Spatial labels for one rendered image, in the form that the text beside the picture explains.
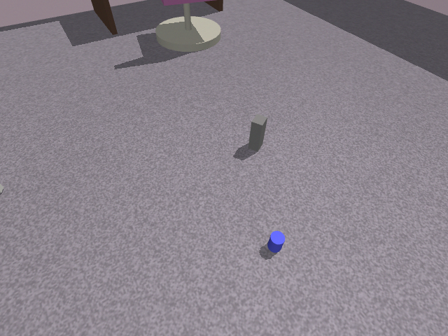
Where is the office chair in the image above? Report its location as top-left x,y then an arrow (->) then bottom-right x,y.
155,0 -> 221,52

